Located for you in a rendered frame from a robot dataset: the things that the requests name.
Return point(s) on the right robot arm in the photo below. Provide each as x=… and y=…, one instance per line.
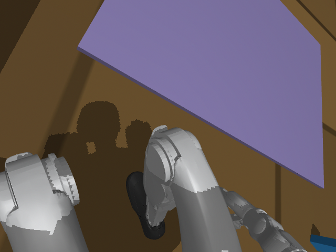
x=269, y=233

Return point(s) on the right robot hand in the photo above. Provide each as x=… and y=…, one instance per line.
x=238, y=204

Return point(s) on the right robot foot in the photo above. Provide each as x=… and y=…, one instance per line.
x=137, y=197

